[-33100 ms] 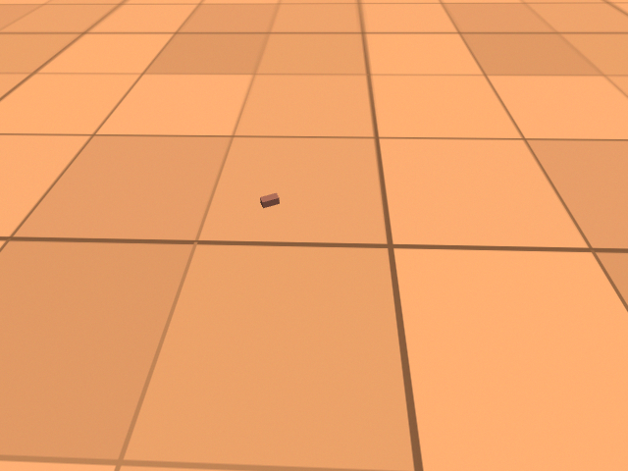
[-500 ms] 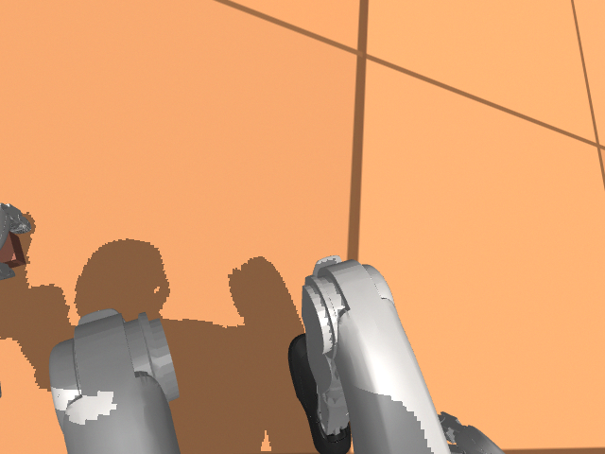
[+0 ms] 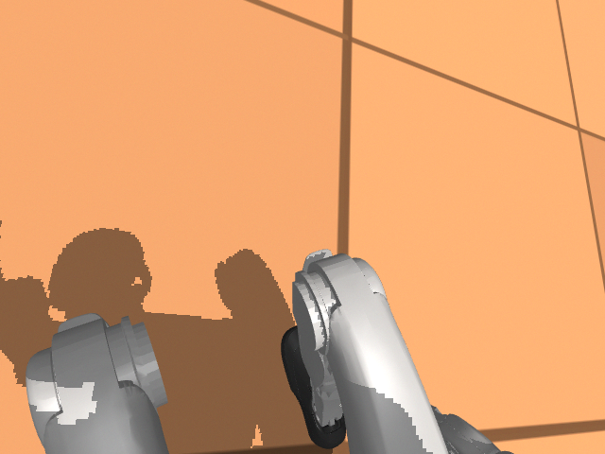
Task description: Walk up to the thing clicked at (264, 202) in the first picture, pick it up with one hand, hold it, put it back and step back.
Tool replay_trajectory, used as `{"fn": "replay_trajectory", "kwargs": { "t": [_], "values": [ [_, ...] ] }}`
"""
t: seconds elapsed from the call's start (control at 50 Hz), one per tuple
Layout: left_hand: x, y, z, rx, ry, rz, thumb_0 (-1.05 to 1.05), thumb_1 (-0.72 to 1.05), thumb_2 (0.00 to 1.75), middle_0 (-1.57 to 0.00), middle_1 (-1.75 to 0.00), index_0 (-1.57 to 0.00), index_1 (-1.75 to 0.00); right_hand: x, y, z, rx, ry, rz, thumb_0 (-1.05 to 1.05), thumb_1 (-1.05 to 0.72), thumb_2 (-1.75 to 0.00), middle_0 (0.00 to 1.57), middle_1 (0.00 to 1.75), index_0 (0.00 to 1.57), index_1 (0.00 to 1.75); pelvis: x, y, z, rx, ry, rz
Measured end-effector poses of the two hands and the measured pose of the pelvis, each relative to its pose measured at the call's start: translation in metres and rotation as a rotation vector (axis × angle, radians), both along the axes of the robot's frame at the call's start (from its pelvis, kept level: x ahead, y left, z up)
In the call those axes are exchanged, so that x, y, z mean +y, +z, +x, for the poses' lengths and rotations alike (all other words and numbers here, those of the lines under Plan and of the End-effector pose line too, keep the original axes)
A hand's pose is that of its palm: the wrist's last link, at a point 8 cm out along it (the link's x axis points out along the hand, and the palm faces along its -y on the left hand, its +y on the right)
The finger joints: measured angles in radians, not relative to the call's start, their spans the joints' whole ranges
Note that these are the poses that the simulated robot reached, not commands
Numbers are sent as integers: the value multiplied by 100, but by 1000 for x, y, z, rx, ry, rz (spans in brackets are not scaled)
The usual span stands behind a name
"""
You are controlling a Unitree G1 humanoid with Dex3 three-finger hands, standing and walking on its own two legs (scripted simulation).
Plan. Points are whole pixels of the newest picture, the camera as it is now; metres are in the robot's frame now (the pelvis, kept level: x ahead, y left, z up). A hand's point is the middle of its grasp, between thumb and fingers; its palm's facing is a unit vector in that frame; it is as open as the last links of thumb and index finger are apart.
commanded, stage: rest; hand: left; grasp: from above
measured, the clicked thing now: out of the picture +0.41 +0.35 -0.26
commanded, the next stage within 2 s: open in 0.04 s
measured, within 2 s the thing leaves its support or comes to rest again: neither
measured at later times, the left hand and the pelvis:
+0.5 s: hand out of the picture +0.40 +0.31 -0.23, palm faces -0.41 -0.14 -0.90, open 8.5 cm; pelvis -0.01 +0.00 +0.00, yaw -1 degrees
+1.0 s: hand out of the picture +0.40 +0.32 -0.24, palm faces -0.44 -0.19 -0.88, open 11.6 cm; pelvis +0.00 +0.00 +0.00, yaw -1 degrees
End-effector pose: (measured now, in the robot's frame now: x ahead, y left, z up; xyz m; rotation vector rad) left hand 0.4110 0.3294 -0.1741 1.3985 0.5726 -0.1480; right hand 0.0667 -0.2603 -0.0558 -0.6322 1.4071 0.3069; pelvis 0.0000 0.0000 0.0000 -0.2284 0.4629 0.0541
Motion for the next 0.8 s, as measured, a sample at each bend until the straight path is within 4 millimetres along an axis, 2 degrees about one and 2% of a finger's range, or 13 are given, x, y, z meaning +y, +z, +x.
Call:
{"fn": "replay_trajectory", "kwargs": {
  "t": [0.22,0.34,0.56,0.8],
  "values": [
    [-2,0,-6,-2,-44,-9,0,43,6,-106,-9,-106,-10,6,5,-7,9,22,-1,0,-91,-90,20,30,20,30,-1,2,-4,-24,-8,-6],
    [-5,0,-10,-15,-74,0,0,42,14,-97,-17,-97,-16,6,7,-8,-3,44,-6,0,-90,-90,20,30,20,30,1,1,-7,-39,-10,-13],
    [-13,-2,-6,-49,-76,14,0,23,36,-75,-33,-75,-33,4,14,0,-34,73,-1,0,-90,-90,20,30,20,30,2,1,-8,-41,-14,-19],
    [-5,-7,0,-20,1,2,0,2,54,-59,-52,-56,-50,2,14,-1,-12,61,22,0,-90,-90,20,30,20,30,2,2,-4,-23,-11,-20]
  ]
}}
